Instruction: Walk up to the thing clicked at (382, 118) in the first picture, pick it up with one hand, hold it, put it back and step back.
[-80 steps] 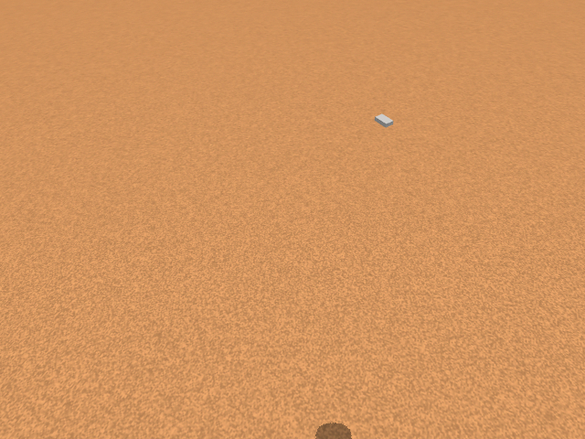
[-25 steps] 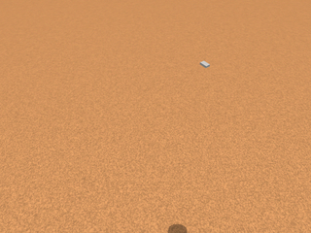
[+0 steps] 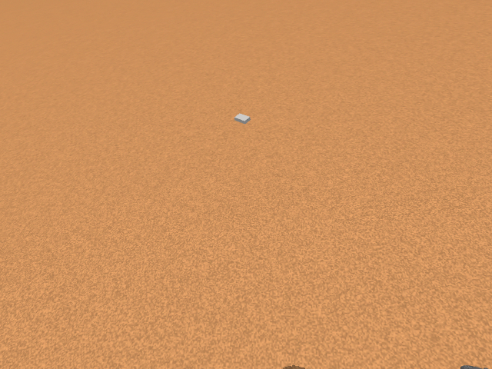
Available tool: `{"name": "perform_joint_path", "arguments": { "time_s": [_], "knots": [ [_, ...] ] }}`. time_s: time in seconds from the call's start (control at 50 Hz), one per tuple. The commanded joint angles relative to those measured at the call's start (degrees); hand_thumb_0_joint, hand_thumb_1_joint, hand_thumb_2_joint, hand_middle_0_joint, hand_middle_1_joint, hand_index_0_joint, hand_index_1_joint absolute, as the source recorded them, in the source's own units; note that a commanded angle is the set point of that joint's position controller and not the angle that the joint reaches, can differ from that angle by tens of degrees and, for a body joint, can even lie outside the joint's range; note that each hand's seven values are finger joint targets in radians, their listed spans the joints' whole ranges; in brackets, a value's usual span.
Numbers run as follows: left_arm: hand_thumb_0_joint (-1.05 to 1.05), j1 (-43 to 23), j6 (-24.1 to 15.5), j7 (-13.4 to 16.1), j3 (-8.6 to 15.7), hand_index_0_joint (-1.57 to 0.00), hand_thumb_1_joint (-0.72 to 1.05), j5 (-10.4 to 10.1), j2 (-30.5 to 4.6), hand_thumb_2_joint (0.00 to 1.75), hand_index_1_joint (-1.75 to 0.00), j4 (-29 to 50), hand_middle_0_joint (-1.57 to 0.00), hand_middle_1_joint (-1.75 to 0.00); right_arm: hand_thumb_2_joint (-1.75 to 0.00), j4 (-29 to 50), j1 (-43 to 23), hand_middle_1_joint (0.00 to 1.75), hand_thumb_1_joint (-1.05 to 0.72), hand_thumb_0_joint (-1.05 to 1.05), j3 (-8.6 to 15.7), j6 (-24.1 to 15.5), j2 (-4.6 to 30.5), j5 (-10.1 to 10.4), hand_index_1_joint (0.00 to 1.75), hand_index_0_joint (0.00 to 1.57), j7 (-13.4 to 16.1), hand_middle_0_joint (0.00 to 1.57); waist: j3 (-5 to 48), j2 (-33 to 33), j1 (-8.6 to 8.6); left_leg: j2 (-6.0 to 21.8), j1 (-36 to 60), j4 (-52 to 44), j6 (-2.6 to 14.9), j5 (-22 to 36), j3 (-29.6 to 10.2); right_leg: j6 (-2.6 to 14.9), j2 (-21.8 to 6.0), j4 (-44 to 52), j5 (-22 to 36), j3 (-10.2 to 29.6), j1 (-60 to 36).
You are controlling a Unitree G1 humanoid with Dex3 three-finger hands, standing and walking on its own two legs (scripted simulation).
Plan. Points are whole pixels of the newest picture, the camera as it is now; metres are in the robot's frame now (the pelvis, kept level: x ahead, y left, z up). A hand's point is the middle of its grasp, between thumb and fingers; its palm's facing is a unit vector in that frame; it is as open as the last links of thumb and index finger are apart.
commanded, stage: walk up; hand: left
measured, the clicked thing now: (242, 118) +1.93 +0.26 -0.74
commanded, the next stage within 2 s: none
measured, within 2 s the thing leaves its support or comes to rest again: neither
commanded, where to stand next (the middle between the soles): +1.48 +0.29 m, yaw -37 degrees
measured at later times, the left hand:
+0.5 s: hand (148, 230) +0.47 +0.33 -0.12, palm faces -0.31 -0.85 -0.43, open 7.3 cm
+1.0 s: hand (176, 163) +0.73 +0.31 -0.11, palm faces -0.35 -0.81 -0.47, open 7.3 cm
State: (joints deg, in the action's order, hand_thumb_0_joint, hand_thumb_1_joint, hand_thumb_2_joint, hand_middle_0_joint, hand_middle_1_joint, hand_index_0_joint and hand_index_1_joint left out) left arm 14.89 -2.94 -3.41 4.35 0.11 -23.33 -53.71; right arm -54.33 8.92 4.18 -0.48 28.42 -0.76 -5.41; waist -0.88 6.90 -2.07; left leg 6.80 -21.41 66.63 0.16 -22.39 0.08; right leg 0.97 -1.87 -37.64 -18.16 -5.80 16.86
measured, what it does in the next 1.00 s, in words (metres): walks ahead, turning right: left foot, then right foot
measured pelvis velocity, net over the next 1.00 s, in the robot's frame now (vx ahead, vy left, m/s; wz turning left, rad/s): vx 0.57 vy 0.06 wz -0.39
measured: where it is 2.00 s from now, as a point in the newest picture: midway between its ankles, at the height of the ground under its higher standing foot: (251, 214)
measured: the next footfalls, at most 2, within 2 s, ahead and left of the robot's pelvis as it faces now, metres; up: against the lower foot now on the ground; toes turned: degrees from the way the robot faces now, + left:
left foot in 0.30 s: +0.38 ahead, +0.17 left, +0.00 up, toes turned -5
right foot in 0.70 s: +0.55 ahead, -0.10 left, +0.00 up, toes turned -25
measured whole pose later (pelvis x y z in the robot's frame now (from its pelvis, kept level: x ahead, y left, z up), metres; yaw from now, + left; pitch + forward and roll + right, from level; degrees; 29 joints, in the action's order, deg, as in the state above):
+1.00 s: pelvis +0.57 +0.06 +0.01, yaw -23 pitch -2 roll -2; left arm 18.3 -6.1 0.0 2.5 0.8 -23.1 -51.1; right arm -46.6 12.2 5.2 0.7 25.6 -2.8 -6.8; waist -3.1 6.1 0.0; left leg 9.4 -32.7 51.5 -0.7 -15.8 -2.4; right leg 0.3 -1.7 -33.5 -18.0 -1.6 13.9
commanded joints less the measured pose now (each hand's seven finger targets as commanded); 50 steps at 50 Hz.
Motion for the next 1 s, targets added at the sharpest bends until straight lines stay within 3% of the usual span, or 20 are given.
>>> {"name": "perform_joint_path", "arguments": {
  "time_s": [0.0, 0.08, 0.18, 0.22, 0.26, 0.28, 0.3, 0.32, 0.36, 0.4, 0.5, 0.6, 0.64, 0.66, 0.68, 0.7, 0.72, 0.76, 0.82, 0.98],
  "knots": [
    [0.00, -1.81, -2.93, 2.77, 3.12, -0.20, 0.90, -1.13, -17.81, 0.90, -0.30, 4.26, -0.20, -0.30, -0.90, 7.39, -2.74, 0.30, -0.90, 0.00, 2.49, -2.62, 9.92, 0.24, 0.30, 0.20, -1.28, 0.20, -5.34, -12.71, 1.66, 2.62, -14.96, -7.45, -0.03, 9.64, -4.08, 7.28, -11.63, 31.22, -14.67, 24.13, -6.24],
    [0.00, -1.63, -4.54, 2.70, 3.27, -0.20, 0.90, -0.97, -18.77, 0.90, -0.30, 5.82, -0.20, -0.30, -0.90, 10.09, -4.22, 0.30, -0.90, 0.00, 3.27, -1.39, 9.17, -0.87, 0.30, 0.20, -2.34, 0.20, -4.83, -11.38, 2.57, 1.66, -13.16, -18.24, -1.87, 15.33, -1.52, 9.06, -9.81, 31.60, -11.85, 17.04, -2.89],
    [0.00, -0.28, -4.87, 2.72, 3.50, -0.20, 0.90, -0.05, -19.36, 0.90, -0.30, 5.46, -0.20, -0.30, -0.90, 12.80, -8.41, 0.30, -0.90, 0.00, 3.56, -1.94, 6.66, -0.93, 0.30, 0.20, -3.00, 0.20, -2.93, -10.14, 2.41, 1.01, -0.81, -30.91, -0.77, 21.68, 0.28, 8.16, -9.21, 27.28, -0.04, 12.48, -0.77],
    [0.00, -1.63, -4.47, 3.12, 3.37, -0.20, 0.90, 0.18, -19.65, 0.90, -0.30, 5.68, -0.20, -0.30, -0.90, 11.91, -4.61, 0.30, -0.90, 0.00, 4.26, -1.95, 6.95, -0.95, 0.30, 0.20, -2.78, 0.20, -1.44, -11.33, 4.46, 0.44, 4.46, -31.50, -0.10, 18.17, 1.29, 8.14, -10.85, 22.57, 6.13, 13.22, -1.34],
    [0.00, -2.41, -4.00, 3.57, 2.82, -0.20, 0.90, 0.44, -18.41, 0.90, -0.30, 6.02, -0.20, -0.30, -0.90, 8.50, 7.84, 0.30, -0.90, 0.00, 5.66, -2.36, 9.00, -1.38, 0.30, 0.20, -1.68, 0.20, 4.39, -5.93, 10.54, -2.07, 18.06, -35.50, 1.33, 12.50, 2.11, 5.79, -8.05, 2.00, 17.96, 10.17, -1.10],
    [0.00, 2.17, -3.65, 3.52, 1.58, -0.20, 0.90, 0.69, -14.07, 0.90, -0.30, 5.69, -0.20, -0.30, -0.90, 6.25, 16.24, 0.30, -0.90, 0.00, 7.21, -2.91, 13.01, -2.11, 0.30, 0.20, -0.29, 0.20, 10.13, 5.49, 13.23, 2.44, 30.96, -40.01, 4.10, 0.33, -5.95, 2.90, -2.43, -19.66, 13.94, 6.95, 8.80],
    [0.00, 5.53, -3.76, 3.69, -0.58, -0.20, 0.90, -1.14, -8.32, 0.90, -0.30, 6.07, -0.20, -0.30, -0.90, 7.23, 16.76, 0.30, -0.90, 0.00, 8.20, -3.95, 17.24, -2.10, 0.30, 0.20, 0.58, 0.20, 9.29, 18.08, 12.02, 15.45, 37.06, -49.40, 6.08, -8.40, -29.20, 2.15, 6.93, -32.27, -11.52, 6.61, 24.52],
    [0.00, 7.46, -3.99, 4.70, -0.69, -0.20, 0.90, -1.67, -11.24, 0.90, -0.30, 4.97, -0.20, -0.30, -0.90, 8.46, 11.38, 0.30, -0.90, 0.00, 8.52, -3.97, 18.74, -0.05, 0.30, 0.20, 0.72, 0.20, 11.09, 14.52, 8.63, 18.30, 32.77, -55.80, 10.07, -11.68, -38.35, 3.92, 3.52, -38.34, -9.07, 11.70, 25.32],
    [0.00, 2.68, -4.17, 3.90, 0.11, -0.20, 0.90, -1.92, -15.58, 0.90, -0.30, 3.07, -0.20, -0.30, -0.90, 10.46, 4.83, 0.30, -0.90, 0.00, 6.98, -3.81, 12.64, -0.04, 0.30, 0.20, 1.09, 0.20, 4.80, 1.73, 6.74, 14.07, 20.98, -53.00, 8.79, -7.11, -21.53, 3.55, -1.74, -33.82, 0.12, 11.92, 22.20],
    [0.00, 3.11, -3.55, 3.03, 0.99, -0.20, 0.90, -2.00, -15.33, 0.90, -0.30, 1.52, -0.20, -0.30, -0.90, 10.18, 4.52, 0.30, -0.90, 0.00, 5.65, -4.28, 9.63, -0.14, 0.30, 0.20, 1.38, 0.20, 3.53, 3.35, 5.33, 10.75, 18.22, -51.29, 9.33, 6.49, -11.18, 2.38, -3.91, -27.71, 1.60, 9.71, 18.56],
    [0.00, -4.13, -2.24, 1.68, 0.49, -0.20, 0.90, -1.19, -12.06, 0.90, -0.30, 4.62, -0.20, -0.30, -0.90, 10.93, 4.96, 0.30, -0.90, 0.00, 5.06, -4.82, 9.66, -1.12, 0.30, 0.20, 1.41, 0.20, -1.85, 1.91, 5.07, 11.64, 15.20, -53.80, 13.19, 15.81, -2.42, 0.14, -5.36, -11.98, 1.32, 5.96, 17.40],
    [0.00, -5.75, -2.24, 1.31, 1.47, -0.20, 0.90, -0.92, -11.30, 0.90, -0.30, 4.96, -0.20, -0.30, -0.90, 12.38, 4.24, 0.30, -0.90, 0.00, 4.75, -3.72, 9.41, -1.64, 0.30, 0.20, 0.83, 0.20, -0.16, -0.96, 4.09, 7.51, 9.78, -47.54, 8.62, 18.22, 5.63, 1.76, -1.08, 0.27, 11.19, -0.88, 1.54],
    [0.00, 0.17, -2.08, 2.00, 2.61, -0.20, 0.90, -0.85, -12.16, 0.90, -0.30, 3.28, -0.20, -0.30, -0.90, 13.15, 3.86, 0.30, -0.90, 0.00, 4.25, -3.23, 8.73, -1.25, 0.30, 0.20, 1.01, 0.20, 2.98, -5.35, 0.00, 5.29, 5.41, -36.51, 6.49, 24.99, 8.91, 3.04, 1.18, 4.77, 12.86, -2.46, -11.59],
    [0.00, 6.69, -2.38, 2.69, 3.89, -0.20, 0.90, -0.54, -14.76, 0.90, -0.30, 1.69, -0.20, -0.30, -0.90, 13.51, 5.36, 0.30, -0.90, 0.00, 3.33, -3.19, 6.52, -1.38, 0.30, 0.20, 1.02, 0.20, 6.92, -10.88, -3.24, 1.67, 0.70, -24.21, 4.84, 24.39, 10.26, 4.15, 0.23, 6.19, 8.65, 0.87, -21.86],
    [0.00, 12.35, -2.76, 3.62, 5.44, -0.20, 0.90, 0.04, -19.05, 0.90, -0.30, 1.53, -0.20, -0.30, -0.90, 13.91, 8.93, 0.30, -0.90, 0.00, 2.35, -3.12, 3.65, -1.45, 0.30, 0.20, 1.19, 0.20, 10.38, -19.84, -4.94, -3.23, -9.35, -9.31, 2.91, 5.27, 9.53, 7.33, -10.46, 11.91, -1.05, 18.89, -30.47],
    [0.00, 11.31, -2.87, 4.49, 5.80, -0.20, 0.90, -0.33, -22.88, 0.90, -0.30, 4.05, -0.20, -0.30, -0.90, 14.11, 11.52, 0.30, -0.90, 0.00, 2.01, -2.49, 4.37, -1.21, 0.30, 0.20, 1.27, 0.20, 10.44, -20.27, -3.44, -6.16, -18.25, 0.73, 0.95, -10.34, 3.05, 11.84, -23.20, 19.03, -8.48, 43.26, -31.47],
    [0.00, 8.21, -2.69, 4.88, 5.32, -0.20, 0.90, -1.25, -22.86, 0.90, -0.30, 4.68, -0.20, -0.30, -0.90, 13.12, 8.47, 0.30, -0.90, 0.00, 3.79, -1.68, 10.32, -1.29, 0.30, 0.20, 1.66, 0.20, 8.06, -11.59, -2.97, -3.99, -19.37, 5.70, 0.49, -7.62, -4.22, 15.96, -23.68, 21.04, -11.57, 48.32, -25.85],
    [0.00, 2.49, -2.91, 5.28, 4.85, -0.20, 0.90, -1.60, -20.52, 0.90, -0.30, 6.24, -0.20, -0.30, -0.90, 12.36, 6.03, 0.30, -0.90, 0.00, 3.74, -1.45, 9.70, -0.90, 0.30, 0.20, 1.93, 0.20, 1.09, -8.77, -0.66, 0.52, -20.23, 5.01, 0.07, -0.53, -5.82, 14.28, -19.24, 20.72, -4.07, 34.49, -16.68],
    [0.00, -0.09, -3.98, 5.02, 3.70, -0.20, 0.90, -1.15, -17.26, 0.90, -0.30, 7.00, -0.20, -0.30, -0.90, 9.79, 10.37, 0.30, -0.90, 0.00, 3.92, -0.69, 8.48, -1.25, 0.30, 0.20, 1.00, 0.20, -0.93, -11.60, 3.62, 1.69, -11.69, -3.45, -0.42, 3.33, -4.78, 10.69, -12.91, 20.24, 5.40, 20.71, -4.50],
    [0.00, 2.37, -5.59, 5.35, 4.34, -0.20, 0.90, 0.55, -20.57, 0.90, -0.30, 6.82, -0.20, -0.30, -0.90, 13.09, -0.83, 0.30, -0.90, 0.00, 4.79, -0.38, 7.31, -2.35, 0.30, 0.20, -2.09, 0.20, -2.27, -13.16, 1.73, 2.92, -8.73, -20.62, -0.72, 9.97, -0.83, 11.19, -11.80, 18.78, -7.12, 15.92, 3.82]
  ]
}}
